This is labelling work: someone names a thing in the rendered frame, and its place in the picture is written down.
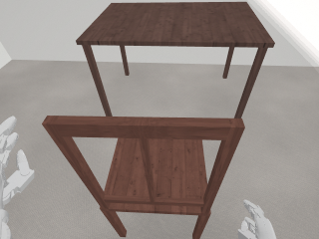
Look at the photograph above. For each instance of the right robot hand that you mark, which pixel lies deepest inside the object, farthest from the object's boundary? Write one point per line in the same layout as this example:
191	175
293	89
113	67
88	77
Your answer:
260	229

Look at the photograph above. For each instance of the chair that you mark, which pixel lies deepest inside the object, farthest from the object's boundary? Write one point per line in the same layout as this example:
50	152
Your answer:
158	165

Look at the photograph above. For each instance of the robot left forearm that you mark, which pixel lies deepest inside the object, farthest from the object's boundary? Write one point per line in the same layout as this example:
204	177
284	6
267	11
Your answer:
5	232

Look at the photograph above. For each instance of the table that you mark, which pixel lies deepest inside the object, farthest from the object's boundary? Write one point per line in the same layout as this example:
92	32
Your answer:
178	24

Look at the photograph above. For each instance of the left robot hand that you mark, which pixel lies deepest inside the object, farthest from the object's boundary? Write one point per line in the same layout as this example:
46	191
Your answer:
18	181

